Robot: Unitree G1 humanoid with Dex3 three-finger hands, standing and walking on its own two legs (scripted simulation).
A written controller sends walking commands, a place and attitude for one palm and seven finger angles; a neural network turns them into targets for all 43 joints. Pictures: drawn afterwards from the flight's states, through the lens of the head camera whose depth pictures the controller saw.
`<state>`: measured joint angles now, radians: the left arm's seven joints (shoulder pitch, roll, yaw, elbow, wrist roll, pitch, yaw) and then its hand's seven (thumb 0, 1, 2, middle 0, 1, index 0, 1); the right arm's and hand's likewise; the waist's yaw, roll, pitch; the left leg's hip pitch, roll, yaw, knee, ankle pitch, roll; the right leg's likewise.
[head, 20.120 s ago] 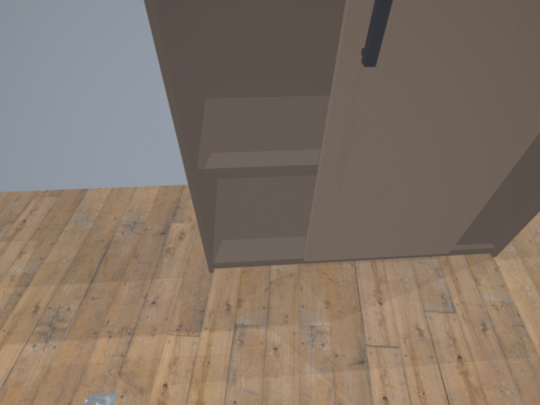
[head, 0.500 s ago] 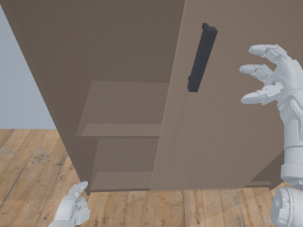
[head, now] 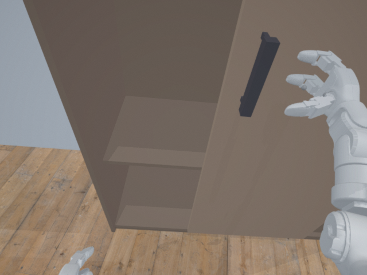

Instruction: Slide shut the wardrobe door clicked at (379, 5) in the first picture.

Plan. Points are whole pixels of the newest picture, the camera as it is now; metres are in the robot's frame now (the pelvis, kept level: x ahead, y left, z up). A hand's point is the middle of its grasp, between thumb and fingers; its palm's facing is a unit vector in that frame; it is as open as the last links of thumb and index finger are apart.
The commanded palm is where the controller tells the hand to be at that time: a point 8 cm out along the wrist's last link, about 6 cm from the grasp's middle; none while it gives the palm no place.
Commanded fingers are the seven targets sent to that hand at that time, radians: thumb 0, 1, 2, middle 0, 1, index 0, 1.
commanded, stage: move the hooked fingers beside the handle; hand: right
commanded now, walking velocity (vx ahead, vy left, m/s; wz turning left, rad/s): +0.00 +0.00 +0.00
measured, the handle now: (254, 76) +0.48 -0.08 +0.24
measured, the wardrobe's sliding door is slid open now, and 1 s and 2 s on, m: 0.39 0.39 0.39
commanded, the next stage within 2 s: none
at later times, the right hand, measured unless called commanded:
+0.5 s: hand (291, 93) +0.42 -0.15 +0.24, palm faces -0.03 +1.00 -0.01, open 14.0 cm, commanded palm +0.40 -0.21 +0.24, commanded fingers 0.00 0.50 -0.30 0.30 1.20 0.30 1.20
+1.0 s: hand (293, 94) +0.42 -0.15 +0.24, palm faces -0.03 +1.00 -0.01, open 14.0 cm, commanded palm +0.40 -0.22 +0.24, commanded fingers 0.00 0.50 -0.30 0.30 1.20 0.30 1.20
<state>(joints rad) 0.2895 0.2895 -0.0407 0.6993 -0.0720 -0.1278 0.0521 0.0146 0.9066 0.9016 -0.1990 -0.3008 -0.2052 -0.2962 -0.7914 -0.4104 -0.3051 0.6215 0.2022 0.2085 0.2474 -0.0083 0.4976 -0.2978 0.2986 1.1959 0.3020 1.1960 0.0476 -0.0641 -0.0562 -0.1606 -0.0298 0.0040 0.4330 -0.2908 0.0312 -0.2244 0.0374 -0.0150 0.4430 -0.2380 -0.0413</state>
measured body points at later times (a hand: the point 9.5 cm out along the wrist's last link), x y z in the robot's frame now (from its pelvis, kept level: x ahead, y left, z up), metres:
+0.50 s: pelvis -0.02 +0.00 +0.00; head -0.03 +0.02 +0.45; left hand +0.14 +0.24 -0.10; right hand +0.42 -0.20 +0.24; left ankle -0.04 +0.10 -0.74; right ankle +0.00 -0.09 -0.74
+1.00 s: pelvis -0.01 +0.01 +0.00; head -0.02 +0.03 +0.45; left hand +0.13 +0.26 -0.10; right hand +0.41 -0.20 +0.25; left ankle -0.04 +0.10 -0.74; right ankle +0.00 -0.09 -0.74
